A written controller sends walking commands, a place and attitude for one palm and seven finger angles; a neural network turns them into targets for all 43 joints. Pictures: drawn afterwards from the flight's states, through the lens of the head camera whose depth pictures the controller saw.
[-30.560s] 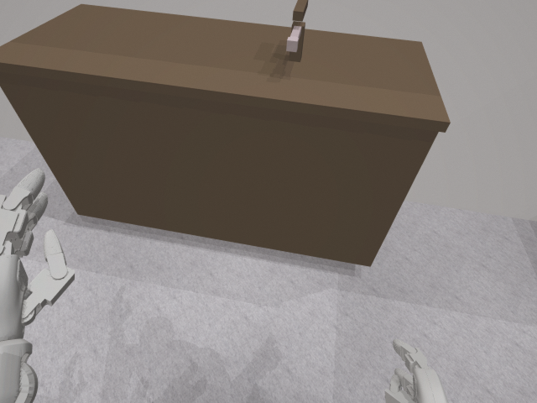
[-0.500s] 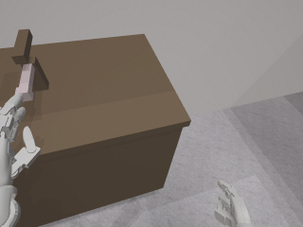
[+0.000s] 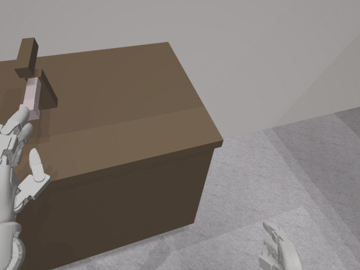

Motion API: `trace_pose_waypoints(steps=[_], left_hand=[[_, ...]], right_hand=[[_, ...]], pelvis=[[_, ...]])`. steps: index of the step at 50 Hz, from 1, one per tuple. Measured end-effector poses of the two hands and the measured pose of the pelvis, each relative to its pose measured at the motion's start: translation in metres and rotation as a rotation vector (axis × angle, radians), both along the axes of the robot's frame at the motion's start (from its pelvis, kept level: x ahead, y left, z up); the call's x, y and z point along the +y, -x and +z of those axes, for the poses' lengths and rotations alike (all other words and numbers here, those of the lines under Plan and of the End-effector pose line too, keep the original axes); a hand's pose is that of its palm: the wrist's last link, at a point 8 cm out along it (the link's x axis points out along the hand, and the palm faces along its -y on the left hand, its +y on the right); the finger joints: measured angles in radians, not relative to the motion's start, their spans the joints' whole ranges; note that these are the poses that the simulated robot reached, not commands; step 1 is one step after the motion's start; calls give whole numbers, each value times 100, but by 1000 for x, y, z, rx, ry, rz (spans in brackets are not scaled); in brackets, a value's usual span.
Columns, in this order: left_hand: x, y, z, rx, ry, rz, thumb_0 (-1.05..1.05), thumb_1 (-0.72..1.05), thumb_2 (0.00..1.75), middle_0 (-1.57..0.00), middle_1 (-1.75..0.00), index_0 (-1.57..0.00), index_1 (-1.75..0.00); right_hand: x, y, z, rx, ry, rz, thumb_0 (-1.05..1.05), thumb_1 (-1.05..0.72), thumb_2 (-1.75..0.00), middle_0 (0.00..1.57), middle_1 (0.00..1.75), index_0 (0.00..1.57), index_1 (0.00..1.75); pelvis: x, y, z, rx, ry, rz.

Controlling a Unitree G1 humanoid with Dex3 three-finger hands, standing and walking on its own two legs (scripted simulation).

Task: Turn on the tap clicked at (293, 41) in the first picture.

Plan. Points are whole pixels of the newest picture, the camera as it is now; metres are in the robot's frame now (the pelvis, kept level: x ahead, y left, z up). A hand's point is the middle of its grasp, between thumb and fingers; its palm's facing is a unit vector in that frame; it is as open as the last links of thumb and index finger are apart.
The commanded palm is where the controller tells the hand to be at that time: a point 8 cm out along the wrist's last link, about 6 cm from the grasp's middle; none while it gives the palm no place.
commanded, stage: look again from close up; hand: left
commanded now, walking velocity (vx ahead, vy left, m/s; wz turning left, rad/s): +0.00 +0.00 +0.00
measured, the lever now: (29, 111) +0.38 +0.37 +0.13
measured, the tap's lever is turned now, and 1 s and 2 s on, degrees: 0 0 0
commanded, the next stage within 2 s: turn the palm inward beside the body in 0.04 s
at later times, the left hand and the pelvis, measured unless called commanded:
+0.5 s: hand (63, 195) +0.20 +0.21 +0.14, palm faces +0.45 -0.82 -0.36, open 7.4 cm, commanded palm +0.15 +0.26 +0.18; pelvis +0.00 -0.06 -0.01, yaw +3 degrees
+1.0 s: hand (63, 171) +0.22 +0.21 +0.17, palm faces +0.52 -0.81 -0.27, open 7.4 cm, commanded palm +0.17 +0.25 +0.18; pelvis +0.06 -0.06 -0.01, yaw +4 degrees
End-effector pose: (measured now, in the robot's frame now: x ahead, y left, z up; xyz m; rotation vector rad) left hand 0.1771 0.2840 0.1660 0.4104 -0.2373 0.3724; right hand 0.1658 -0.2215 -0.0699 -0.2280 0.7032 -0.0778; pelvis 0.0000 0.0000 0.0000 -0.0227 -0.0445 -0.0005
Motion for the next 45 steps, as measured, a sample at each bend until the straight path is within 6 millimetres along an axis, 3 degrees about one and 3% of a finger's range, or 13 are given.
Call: trace_pose_waypoints(steps=[7,10,13,15,20,23,30,33,39,45], left_hand=[[-5,-1,9,-19,-26,-5,1,89,90,-21,-30,-21,-31],[11,-14,28,-61,-174,9,1,89,89,-22,-30,-21,-31],[25,-21,39,-95,-63,71,1,89,89,-22,-30,-21,-31],[20,-20,36,-84,46,73,1,89,90,-21,-30,-21,-31],[-22,-2,-3,137,45,41,1,90,90,-20,-30,-20,-30],[-35,13,-16,170,40,60,1,90,90,-21,-30,-21,-30],[-29,38,19,-108,11,220,1,89,89,-22,-30,-21,-31],[-28,30,24,-84,29,238,1,89,90,-21,-30,-21,-31],[-40,-4,7,140,78,165,1,90,90,-21,-30,-20,-30],[-48,-12,11,63,92,113,1,89,89,-21,-30,-21,-31]], right_hand=[[-2,-6,1,-12,-11,3,2,-90,-90,20,30,21,30],[0,-7,-2,-8,21,75,2,-90,-90,20,30,20,30],[-2,-8,-8,14,-11,112,2,-90,-90,20,30,20,30],[-6,-11,-9,-2,-36,104,2,-90,-90,20,30,21,30],[-23,-24,-6,-64,-57,91,2,-90,-90,21,30,21,30],[-34,-33,-3,-89,-36,104,2,-90,-90,21,30,21,30],[-53,-47,-11,-81,-2,165,2,-90,-90,20,30,20,30],[-58,-53,-19,-67,-9,156,2,-90,-90,20,30,20,30],[-62,-67,-27,-70,-46,78,2,-90,-90,20,30,20,30],[-59,-77,-21,-80,-47,65,2,-90,-90,20,30,20,30]], pelvis=[[-5,-2,0,2,0,1],[-13,0,-2,-4,-15,41],[-20,-2,-3,2,-26,38],[-24,-5,-3,-4,-27,32],[-36,-6,-5,-16,-34,38],[-48,-4,-7,-13,-37,51],[-74,-5,-13,-9,-19,98],[-78,-9,-14,-12,-17,108],[-75,-24,-12,8,-26,94],[-71,-46,-12,49,-39,69]])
